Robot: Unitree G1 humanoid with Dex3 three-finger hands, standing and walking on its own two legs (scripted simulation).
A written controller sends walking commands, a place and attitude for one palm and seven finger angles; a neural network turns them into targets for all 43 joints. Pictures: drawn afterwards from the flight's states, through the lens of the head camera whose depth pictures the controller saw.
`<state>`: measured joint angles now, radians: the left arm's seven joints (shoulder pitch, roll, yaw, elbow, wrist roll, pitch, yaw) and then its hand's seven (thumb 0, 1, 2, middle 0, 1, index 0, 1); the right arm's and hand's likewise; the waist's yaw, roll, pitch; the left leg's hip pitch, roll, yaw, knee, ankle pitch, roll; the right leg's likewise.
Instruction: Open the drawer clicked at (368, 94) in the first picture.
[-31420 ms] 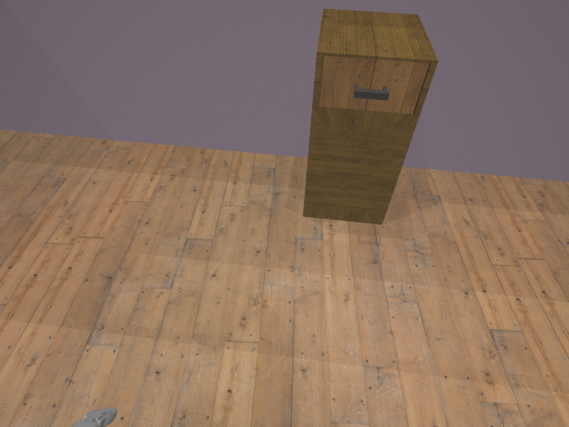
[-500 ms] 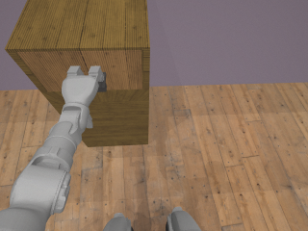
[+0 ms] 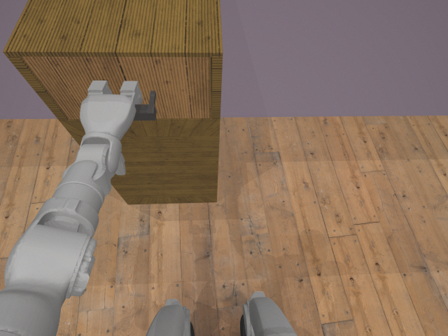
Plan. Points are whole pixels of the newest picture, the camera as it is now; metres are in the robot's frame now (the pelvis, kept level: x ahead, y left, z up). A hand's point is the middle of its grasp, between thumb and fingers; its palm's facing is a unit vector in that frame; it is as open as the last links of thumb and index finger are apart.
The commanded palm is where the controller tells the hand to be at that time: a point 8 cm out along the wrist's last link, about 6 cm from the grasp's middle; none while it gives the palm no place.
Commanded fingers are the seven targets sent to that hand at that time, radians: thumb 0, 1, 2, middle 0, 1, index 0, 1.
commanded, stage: lower the fingers behind the handle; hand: left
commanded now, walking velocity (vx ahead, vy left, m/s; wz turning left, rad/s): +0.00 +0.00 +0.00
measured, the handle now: (128, 104) +0.57 +0.16 +0.00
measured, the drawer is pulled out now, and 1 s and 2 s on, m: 0.00 0.00 0.07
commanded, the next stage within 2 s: close the thumb around the handle in 0.34 s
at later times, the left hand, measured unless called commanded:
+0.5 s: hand (128, 134) +0.50 +0.16 -0.01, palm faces -0.05 -0.03 -1.00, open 13.9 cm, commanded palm +0.48 +0.17 +0.03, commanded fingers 0.00 -0.28 0.40 -0.32 -1.22 -0.32 -1.22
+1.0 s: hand (129, 133) +0.51 +0.16 -0.01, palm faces -0.05 -0.03 -1.00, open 6.6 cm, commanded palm +0.48 +0.17 +0.03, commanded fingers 0.00 0.90 0.90 -0.40 -1.35 -0.40 -1.35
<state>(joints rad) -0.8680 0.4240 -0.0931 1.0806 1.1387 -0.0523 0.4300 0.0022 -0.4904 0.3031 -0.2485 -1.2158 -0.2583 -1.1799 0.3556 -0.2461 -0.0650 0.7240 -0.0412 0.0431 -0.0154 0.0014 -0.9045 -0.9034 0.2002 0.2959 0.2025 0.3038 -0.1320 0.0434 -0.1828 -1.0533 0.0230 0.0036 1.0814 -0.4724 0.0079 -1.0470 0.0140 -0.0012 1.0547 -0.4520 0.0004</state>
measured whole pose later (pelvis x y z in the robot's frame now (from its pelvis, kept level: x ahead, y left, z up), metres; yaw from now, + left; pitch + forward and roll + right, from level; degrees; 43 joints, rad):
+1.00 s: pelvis +0.02 +0.00 +0.01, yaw -1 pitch +26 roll -1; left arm -0.81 0.38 -0.05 1.09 1.14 0.00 0.46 0.00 0.58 0.76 -0.34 -1.27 -0.36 -1.27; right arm 0.31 -0.23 -0.06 0.73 -0.05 0.06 0.00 0.00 -0.90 -0.90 0.20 0.30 0.20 0.30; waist -0.15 0.05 -0.18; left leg -1.00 0.03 0.02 1.04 -0.48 0.01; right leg -1.00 0.03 0.01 1.01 -0.45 0.00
